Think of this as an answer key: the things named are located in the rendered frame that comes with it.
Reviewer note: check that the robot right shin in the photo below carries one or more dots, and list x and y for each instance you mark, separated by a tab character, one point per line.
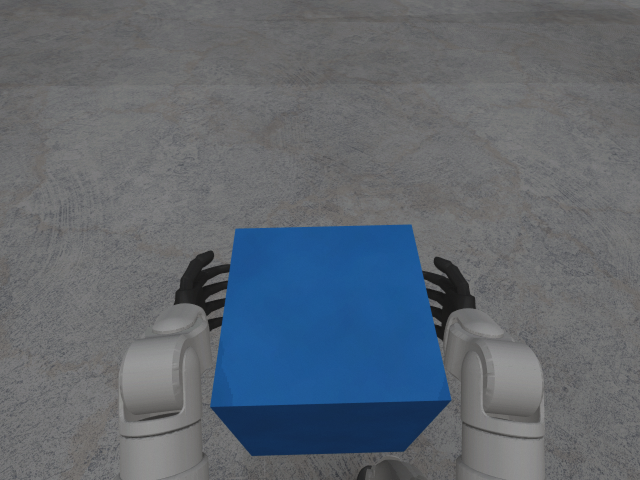
388	457

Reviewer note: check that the robot right forearm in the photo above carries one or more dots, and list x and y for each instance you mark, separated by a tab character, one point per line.
502	400

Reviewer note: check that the right robot hand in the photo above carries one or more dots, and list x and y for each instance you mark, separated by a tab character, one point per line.
457	292

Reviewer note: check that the left robot hand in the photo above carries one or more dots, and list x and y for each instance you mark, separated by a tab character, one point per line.
191	286

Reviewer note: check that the robot right thigh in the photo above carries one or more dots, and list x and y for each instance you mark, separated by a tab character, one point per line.
394	470

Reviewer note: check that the robot left forearm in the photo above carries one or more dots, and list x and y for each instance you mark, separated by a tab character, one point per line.
160	398

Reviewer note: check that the carton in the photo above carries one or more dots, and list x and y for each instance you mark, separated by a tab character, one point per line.
328	343

